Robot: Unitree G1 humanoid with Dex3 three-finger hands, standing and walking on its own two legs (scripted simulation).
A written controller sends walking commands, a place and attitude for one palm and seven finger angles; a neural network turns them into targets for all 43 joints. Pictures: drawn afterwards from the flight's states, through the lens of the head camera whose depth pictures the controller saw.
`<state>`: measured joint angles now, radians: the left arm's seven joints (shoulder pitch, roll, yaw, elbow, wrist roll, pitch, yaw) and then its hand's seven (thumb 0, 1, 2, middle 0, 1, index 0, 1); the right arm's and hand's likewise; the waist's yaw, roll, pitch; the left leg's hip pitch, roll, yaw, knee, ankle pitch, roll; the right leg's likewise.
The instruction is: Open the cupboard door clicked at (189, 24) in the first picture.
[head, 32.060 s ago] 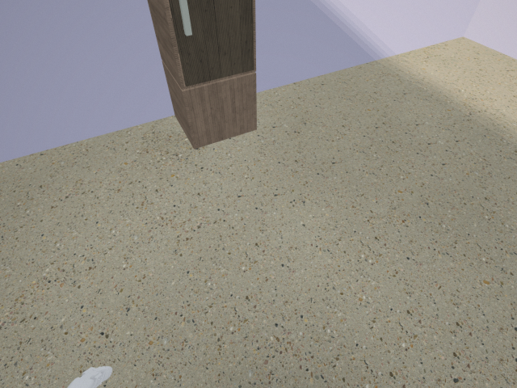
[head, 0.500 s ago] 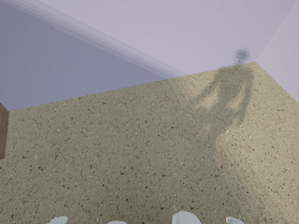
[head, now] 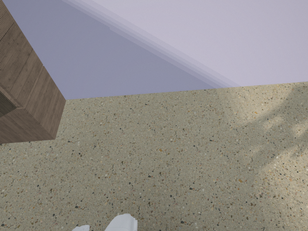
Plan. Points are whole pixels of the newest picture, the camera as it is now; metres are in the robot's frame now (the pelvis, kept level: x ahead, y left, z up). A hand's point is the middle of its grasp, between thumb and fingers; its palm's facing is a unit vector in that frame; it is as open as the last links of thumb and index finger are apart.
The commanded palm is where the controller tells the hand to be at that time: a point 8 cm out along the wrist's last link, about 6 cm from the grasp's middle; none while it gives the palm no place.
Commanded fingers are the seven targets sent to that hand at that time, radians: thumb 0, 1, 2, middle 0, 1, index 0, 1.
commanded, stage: turn to face it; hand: left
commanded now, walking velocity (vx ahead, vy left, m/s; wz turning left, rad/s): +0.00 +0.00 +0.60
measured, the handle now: out of the picture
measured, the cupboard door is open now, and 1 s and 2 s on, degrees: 41 41 41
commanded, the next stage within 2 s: take the last steps up to it in 1.10 s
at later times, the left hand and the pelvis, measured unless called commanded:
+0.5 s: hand out of the picture +0.04 +0.27 -0.17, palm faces +0.29 -0.92 -0.25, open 7.4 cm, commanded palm none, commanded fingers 0.00 0.90 0.90 -0.20 -0.30 -0.20 -0.30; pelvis +0.00 +0.04 +0.00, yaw +16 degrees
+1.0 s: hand out of the picture -0.03 +0.18 -0.16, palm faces +0.56 -0.79 -0.26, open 7.3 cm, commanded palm none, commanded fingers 0.00 0.90 0.90 -0.20 -0.30 -0.20 -0.30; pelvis +0.02 -0.02 +0.00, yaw +35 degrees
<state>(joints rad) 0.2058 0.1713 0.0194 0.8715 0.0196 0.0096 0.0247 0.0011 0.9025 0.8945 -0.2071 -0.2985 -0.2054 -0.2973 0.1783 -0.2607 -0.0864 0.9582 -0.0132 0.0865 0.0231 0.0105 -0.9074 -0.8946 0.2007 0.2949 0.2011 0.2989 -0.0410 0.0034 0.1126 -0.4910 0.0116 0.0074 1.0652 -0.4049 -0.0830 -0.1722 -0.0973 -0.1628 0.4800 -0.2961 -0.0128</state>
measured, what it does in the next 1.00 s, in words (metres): steps on the spot, turning left: left foot, then right foot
